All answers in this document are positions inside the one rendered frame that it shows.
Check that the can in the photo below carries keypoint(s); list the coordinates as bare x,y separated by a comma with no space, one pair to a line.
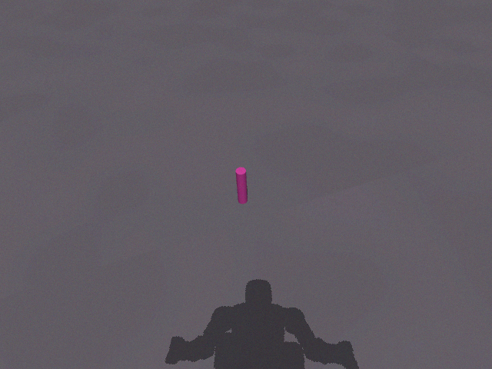
241,185

